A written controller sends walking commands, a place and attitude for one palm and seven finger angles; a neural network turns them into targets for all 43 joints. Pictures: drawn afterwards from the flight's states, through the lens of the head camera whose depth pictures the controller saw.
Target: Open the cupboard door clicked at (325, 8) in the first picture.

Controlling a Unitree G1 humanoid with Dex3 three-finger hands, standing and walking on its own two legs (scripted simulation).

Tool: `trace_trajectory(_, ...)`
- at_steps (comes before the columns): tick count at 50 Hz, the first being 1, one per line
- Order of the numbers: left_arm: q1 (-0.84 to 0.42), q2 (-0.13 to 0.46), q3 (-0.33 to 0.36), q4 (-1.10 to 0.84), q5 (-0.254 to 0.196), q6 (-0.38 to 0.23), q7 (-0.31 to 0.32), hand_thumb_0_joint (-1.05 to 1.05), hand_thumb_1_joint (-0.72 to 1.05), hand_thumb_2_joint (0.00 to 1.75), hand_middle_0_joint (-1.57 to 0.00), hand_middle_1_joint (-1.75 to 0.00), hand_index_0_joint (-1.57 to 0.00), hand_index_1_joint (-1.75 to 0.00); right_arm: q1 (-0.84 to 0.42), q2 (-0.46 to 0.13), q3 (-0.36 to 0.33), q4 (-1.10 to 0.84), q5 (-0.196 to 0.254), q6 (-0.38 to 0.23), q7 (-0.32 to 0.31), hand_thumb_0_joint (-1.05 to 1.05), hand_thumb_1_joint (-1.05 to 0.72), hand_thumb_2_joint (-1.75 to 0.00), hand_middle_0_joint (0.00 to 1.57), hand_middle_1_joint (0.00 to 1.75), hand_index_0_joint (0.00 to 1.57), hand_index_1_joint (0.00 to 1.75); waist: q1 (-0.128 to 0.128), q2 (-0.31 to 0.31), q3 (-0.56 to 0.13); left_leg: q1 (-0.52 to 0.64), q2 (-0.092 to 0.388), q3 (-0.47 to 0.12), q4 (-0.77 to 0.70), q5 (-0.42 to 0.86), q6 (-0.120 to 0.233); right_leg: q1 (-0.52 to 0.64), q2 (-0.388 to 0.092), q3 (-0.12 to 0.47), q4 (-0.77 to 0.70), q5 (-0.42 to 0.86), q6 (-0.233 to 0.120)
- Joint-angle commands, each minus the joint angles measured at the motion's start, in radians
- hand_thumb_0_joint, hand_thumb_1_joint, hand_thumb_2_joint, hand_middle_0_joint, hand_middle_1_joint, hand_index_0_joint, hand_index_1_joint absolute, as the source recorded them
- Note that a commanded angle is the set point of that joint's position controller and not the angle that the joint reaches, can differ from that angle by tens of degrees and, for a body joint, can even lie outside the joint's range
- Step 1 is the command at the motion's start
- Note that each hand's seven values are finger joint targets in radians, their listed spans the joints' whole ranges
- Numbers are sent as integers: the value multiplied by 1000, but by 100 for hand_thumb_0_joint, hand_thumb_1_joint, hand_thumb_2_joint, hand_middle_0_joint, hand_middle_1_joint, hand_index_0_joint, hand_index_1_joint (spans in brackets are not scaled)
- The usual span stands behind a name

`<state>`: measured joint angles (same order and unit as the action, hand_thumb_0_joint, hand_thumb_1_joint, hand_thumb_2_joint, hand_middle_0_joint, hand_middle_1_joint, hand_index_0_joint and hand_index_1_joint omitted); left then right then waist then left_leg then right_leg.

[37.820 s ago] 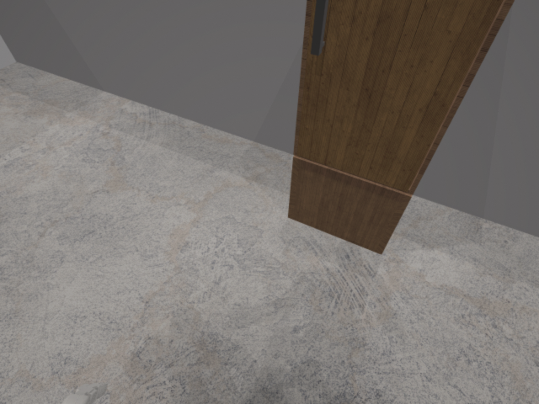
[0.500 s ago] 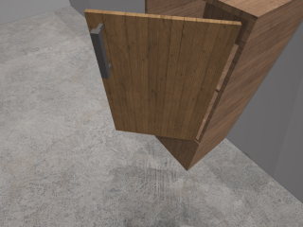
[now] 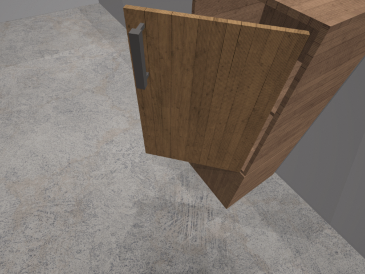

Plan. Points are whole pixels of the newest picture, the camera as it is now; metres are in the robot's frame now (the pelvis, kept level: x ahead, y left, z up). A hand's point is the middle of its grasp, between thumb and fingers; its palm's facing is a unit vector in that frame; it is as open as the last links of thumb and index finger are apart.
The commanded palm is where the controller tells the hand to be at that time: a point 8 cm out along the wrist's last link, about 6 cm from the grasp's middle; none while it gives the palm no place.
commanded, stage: come to a stop and stand still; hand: left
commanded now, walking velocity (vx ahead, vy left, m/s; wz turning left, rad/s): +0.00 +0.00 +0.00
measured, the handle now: (141, 57) +0.58 +0.16 +0.15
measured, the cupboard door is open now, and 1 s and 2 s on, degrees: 43 43 43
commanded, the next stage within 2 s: look again from close up in 0.86 s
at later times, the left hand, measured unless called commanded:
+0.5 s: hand out of the picture +0.02 +0.19 -0.17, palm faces +0.00 -0.98 -0.17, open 7.4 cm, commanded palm none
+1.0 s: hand out of the picture +0.03 +0.17 -0.17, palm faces +0.00 -0.98 -0.20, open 7.3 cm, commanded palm none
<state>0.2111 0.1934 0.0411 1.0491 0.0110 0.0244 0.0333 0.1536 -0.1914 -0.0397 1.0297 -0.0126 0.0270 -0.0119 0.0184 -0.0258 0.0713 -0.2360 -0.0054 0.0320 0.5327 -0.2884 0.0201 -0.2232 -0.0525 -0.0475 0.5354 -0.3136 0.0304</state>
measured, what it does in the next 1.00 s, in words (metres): stands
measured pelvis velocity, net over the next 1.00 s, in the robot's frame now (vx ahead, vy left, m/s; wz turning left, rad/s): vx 0.03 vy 0.00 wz -0.01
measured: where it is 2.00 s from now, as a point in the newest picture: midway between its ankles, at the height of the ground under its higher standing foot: outside the picture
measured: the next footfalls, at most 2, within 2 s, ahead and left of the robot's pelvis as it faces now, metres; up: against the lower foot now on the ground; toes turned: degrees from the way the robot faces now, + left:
none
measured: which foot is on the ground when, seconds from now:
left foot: down 0.00-1.00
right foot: down 0.00-1.00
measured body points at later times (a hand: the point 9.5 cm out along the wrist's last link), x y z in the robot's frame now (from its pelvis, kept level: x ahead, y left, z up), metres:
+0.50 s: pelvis +0.02 +0.02 +0.01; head +0.04 +0.03 +0.46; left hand +0.02 +0.24 -0.16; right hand +0.00 -0.21 -0.15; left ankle -0.01 +0.10 -0.73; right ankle -0.02 -0.14 -0.73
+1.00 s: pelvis +0.03 +0.00 +0.01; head +0.05 +0.00 +0.46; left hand +0.03 +0.22 -0.15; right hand +0.01 -0.21 -0.16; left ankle -0.01 +0.10 -0.73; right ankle -0.02 -0.14 -0.73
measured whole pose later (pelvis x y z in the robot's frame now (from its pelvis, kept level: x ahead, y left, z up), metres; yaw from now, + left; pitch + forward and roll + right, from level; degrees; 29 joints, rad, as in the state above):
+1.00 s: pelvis +0.03 +0.00 +0.01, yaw -1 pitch +1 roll +0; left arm 0.27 0.13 0.00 1.14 0.02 -0.02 0.06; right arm 0.28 -0.13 0.00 1.14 -0.01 -0.01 -0.03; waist -0.01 0.00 0.04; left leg -0.17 -0.01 0.05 0.46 -0.30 0.02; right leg -0.14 -0.05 -0.03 0.43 -0.29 0.04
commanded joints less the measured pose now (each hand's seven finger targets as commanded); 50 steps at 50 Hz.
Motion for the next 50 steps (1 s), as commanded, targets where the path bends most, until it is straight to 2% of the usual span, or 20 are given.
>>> trace_trajectory(1,39,64,-1,-33,5,1,-7,0,90,90,-20,-30,-20,-30,34,-145,-15,-38,-9,-19,-21,0,-90,-90,20,30,20,30,-1,206,-20,-32,213,-199,-274,104,73,3,-13,10,-6,-50,-15)
trace_trajectory(2,54,64,-4,-21,7,0,-11,0,90,90,-20,-30,-20,-30,26,-139,-12,-39,-9,-21,-24,0,-90,-90,20,30,20,30,4,185,-10,-31,194,-183,-275,84,63,5,-17,18,-28,-20,-21)
trace_trajectory(4,69,69,-10,1,8,-13,-15,0,90,90,-20,-30,-20,-30,41,-120,-7,-30,-3,-27,-24,0,-90,-90,20,30,20,30,1,113,-31,11,154,-139,-237,149,37,32,-28,38,-108,92,-31)
trace_trajectory(5,73,76,-12,8,6,-17,-15,0,90,90,-20,-30,-20,-30,52,-120,-7,-26,1,-30,-22,0,-90,-90,20,30,20,30,-5,90,-49,23,141,-128,-239,121,25,42,-36,52,-130,101,-31)
trace_trajectory(6,69,78,-12,15,6,-18,-14,0,90,90,-20,-30,-20,-30,58,-121,-7,-20,2,-30,-21,0,-90,-90,20,30,20,30,-9,66,-39,24,133,-123,-243,80,16,32,-40,56,-141,104,-29)
trace_trajectory(9,75,71,-16,31,8,-25,-13,0,90,90,-20,-30,-20,-30,91,-103,-6,-1,3,-36,-21,0,-90,-90,20,30,20,30,-18,38,-28,39,123,-113,-246,111,12,31,-46,55,-157,141,-29)
trace_trajectory(13,102,65,-21,50,4,-32,-8,0,90,90,-20,-30,-20,-30,118,-96,2,21,3,-47,-24,0,-90,-90,20,30,20,30,-20,25,-63,99,115,-92,-215,247,8,36,-57,65,-162,185,-29)
trace_trajectory(20,116,52,-22,66,0,-31,0,0,90,90,-20,-30,-20,-30,161,-76,10,62,2,-51,-29,0,-90,-90,20,30,20,30,-17,26,-47,108,107,-75,-193,356,4,58,-60,63,-156,227,-34)
trace_trajectory(22,118,51,-21,68,-2,-31,2,0,90,90,-20,-30,-20,-30,175,-73,13,73,1,-52,-31,0,-90,-90,20,30,20,30,-16,41,-44,107,107,-73,-194,360,1,63,-60,62,-154,223,-37)
trace_trajectory(25,116,43,-21,70,-3,-32,4,0,90,90,-20,-30,-20,-30,188,-60,14,85,1,-51,-31,0,-90,-90,20,30,20,30,-14,17,-21,84,102,-72,-194,332,2,71,-63,60,-161,227,-39)
trace_trajectory(29,117,39,-20,72,-4,-31,6,0,90,90,-20,-30,-20,-30,208,-45,15,101,1,-51,-32,0,-90,-90,20,30,20,30,-11,34,-6,69,100,-70,-198,304,3,79,-61,59,-167,217,-43)
trace_trajectory(33,121,38,-21,71,-7,-36,7,0,90,90,-20,-30,-20,-30,225,-40,14,111,0,-53,-33,0,-90,-90,20,30,20,30,-14,10,-32,84,97,-70,-188,328,2,92,-64,60,-161,251,-46)
trace_trajectory(34,117,36,-21,71,-6,-36,8,0,90,90,-20,-30,-20,-30,226,-35,15,110,2,-52,-33,0,-90,-90,20,30,20,30,-14,9,-13,73,97,-68,-187,324,3,89,-63,57,-164,253,-47)
trace_trajectory(38,124,34,-20,70,-7,-39,9,0,90,90,-20,-30,-20,-30,236,-34,12,116,0,-53,-34,0,-90,-90,20,30,20,30,-16,18,-36,91,96,-66,-178,353,1,96,-63,58,-156,279,-48)
trace_trajectory(44,129,26,-19,71,-5,-40,12,0,90,90,-20,-30,-20,-30,233,-22,11,117,1,-51,-36,0,-90,-90,20,30,20,30,-19,7,-22,99,98,-64,-169,375,3,89,-60,52,-158,303,-49)
trace_trajectory(47,135,27,-19,73,-5,-41,11,0,90,90,-20,-30,-20,-30,223,-25,11,116,1,-50,-36,0,-90,-90,20,30,20,30,-21,23,-25,106,97,-62,-170,356,-1,84,-62,59,-164,299,-49)
trace_trajectory(48,170,63,-27,78,18,-67,49,0,90,90,-20,-30,-20,-30,148,-81,16,32,15,-65,-20,0,-90,-90,20,30,20,30,-5,8,10,26,118,-45,18,589,-21,31,-84,88,-119,596,-33)
trace_trajectory(49,189,101,-16,56,15,-84,46,0,90,90,-20,-30,-20,-30,137,-61,24,-10,7,-69,-13,0,-90,-90,20,30,20,30,-11,26,-10,3,83,-26,33,507,-27,85,-117,69,-85,838,-48)
trace_trajectory(50,203,92,-16,35,15,-85,42,0,90,90,-20,-30,-20,-30,226,-28,18,-4,0,-82,-15,0,-90,-90,20,30,20,30,-35,23,-159,35,73,-26,1,459,-21,163,-119,65,26,890,-63)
